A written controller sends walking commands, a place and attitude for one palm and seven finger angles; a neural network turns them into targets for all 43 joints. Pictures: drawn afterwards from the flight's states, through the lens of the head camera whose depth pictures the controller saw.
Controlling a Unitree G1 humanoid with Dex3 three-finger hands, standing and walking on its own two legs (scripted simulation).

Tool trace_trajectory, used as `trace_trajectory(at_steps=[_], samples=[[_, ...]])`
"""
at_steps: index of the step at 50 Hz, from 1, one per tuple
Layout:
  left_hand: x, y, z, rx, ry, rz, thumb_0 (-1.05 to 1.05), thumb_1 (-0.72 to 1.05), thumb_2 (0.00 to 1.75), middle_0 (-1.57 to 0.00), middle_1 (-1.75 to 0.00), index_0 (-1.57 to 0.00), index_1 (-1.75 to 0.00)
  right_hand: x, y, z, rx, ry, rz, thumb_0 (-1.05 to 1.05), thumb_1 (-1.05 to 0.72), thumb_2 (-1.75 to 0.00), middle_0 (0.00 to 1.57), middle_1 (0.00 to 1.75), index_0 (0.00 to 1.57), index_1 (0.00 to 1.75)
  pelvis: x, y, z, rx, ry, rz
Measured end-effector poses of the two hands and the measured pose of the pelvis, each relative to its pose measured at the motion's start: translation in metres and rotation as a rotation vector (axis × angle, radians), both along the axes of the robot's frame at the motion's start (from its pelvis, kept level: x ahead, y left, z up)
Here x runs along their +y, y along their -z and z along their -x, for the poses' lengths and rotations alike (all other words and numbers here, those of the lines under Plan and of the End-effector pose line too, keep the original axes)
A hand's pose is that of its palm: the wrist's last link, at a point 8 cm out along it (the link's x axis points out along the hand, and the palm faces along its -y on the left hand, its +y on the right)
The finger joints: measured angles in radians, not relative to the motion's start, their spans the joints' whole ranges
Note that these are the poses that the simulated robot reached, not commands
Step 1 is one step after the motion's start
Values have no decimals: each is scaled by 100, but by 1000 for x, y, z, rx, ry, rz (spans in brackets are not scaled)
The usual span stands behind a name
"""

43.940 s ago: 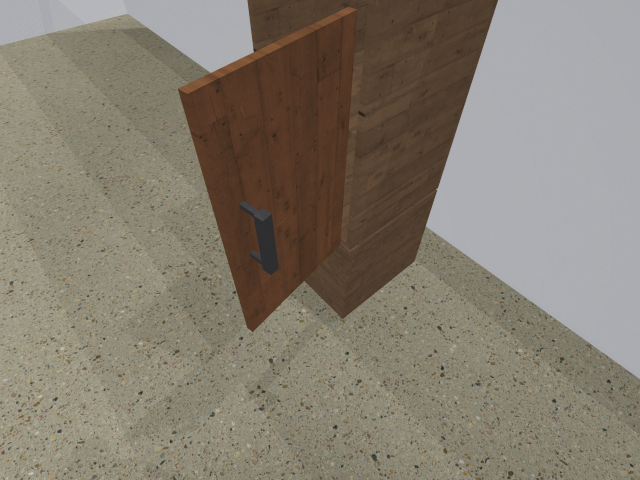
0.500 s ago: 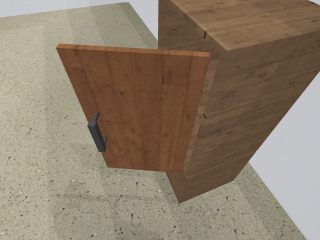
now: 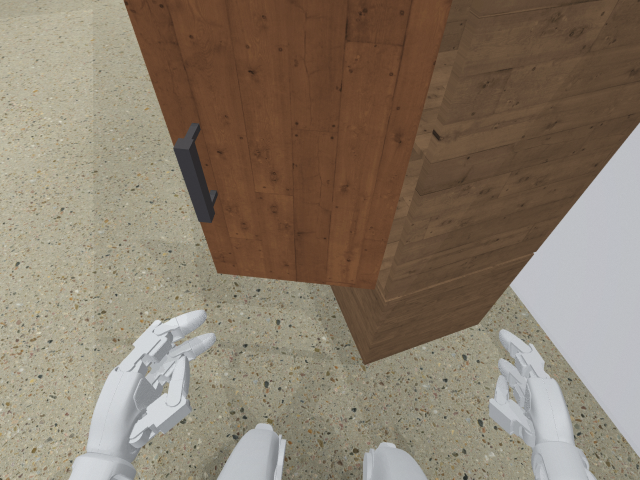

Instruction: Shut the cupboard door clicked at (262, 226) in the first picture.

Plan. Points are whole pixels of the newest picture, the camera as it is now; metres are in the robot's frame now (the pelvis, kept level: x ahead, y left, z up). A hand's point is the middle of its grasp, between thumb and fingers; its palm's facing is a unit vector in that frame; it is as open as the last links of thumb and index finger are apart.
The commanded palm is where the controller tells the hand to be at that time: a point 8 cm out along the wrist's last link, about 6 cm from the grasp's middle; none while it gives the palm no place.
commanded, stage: raise the hand and make a fist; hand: left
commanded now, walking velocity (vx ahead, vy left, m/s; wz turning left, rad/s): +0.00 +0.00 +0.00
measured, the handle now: (200, 175) +0.50 +0.22 +0.08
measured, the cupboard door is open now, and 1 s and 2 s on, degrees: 64 64 64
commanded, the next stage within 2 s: bring the fist close to the handle in 1.52 s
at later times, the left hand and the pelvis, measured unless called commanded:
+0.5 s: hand (153, 369) +0.22 +0.20 +0.06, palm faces +0.00 -1.00 -0.04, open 3.9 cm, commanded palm +0.19 +0.25 +0.06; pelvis +0.00 +0.03 +0.00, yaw +0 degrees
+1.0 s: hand (146, 351) +0.23 +0.21 +0.07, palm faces -0.03 -1.00 -0.03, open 3.1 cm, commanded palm +0.22 +0.26 +0.08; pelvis +0.02 +0.02 +0.01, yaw +0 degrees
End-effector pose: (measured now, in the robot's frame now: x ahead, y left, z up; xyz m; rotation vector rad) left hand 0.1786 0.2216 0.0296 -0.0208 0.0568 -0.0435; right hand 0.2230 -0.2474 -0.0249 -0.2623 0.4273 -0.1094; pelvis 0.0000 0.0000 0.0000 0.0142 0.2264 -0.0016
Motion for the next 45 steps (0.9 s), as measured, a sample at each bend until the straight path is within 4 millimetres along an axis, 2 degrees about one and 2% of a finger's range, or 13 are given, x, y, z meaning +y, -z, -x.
trace_trajectory(at_steps=[2,5,9,12,17,22,26,30,38,45], samples=[[8,6,14,36,-51,-16,1,90,89,-43,-56,-43,-56,8,6,-2,-11,-15,-2,1,-91,-90,20,30,20,30,0,7,4,3,-8,12],[16,-7,23,-9,-90,-55,2,90,89,-48,-62,-48,-61,23,17,2,5,-40,-13,1,-91,-90,20,30,20,30,1,12,8,5,-21,34],[14,-26,9,-102,-41,-71,2,90,90,-55,-69,-55,-69,42,35,20,75,-54,-43,2,-91,-90,20,30,20,30,4,13,11,12,-31,56],[9,-27,-8,-74,20,-54,1,90,90,-61,-75,-61,-75,50,46,39,141,-30,-73,2,-91,-90,20,30,20,30,8,11,12,19,-29,61],[13,-23,-22,37,24,-40,1,90,89,-70,-85,-70,-85,50,49,69,229,53,-98,2,-90,-90,20,30,21,30,15,0,6,24,-12,55],[28,-32,-21,13,-38,-59,2,90,89,-79,-95,-79,-95,40,45,80,265,89,-61,2,-90,-90,20,30,21,30,22,-5,-1,29,-7,54],[31,-34,-21,-17,-34,-60,1,90,89,-86,-103,-86,-103,32,41,73,262,84,-20,2,-91,-90,20,30,20,30,26,-4,-5,34,-11,58],[31,-32,-23,-8,-10,-55,1,90,90,-94,-111,-94,-111,31,34,57,234,75,2,2,-91,-90,20,30,20,30,29,-4,-8,36,-13,60],[38,-40,-29,-21,-32,-54,2,90,89,-108,-127,-108,-127,46,19,23,171,26,-15,2,-91,-90,20,30,20,30,28,-8,-14,32,-18,66],[39,-45,-33,-11,-20,-55,1,90,89,-121,-141,-121,-141,58,15,13,165,-11,-43,2,-91,-90,20,30,20,30,26,-13,-19,24,-22,68]])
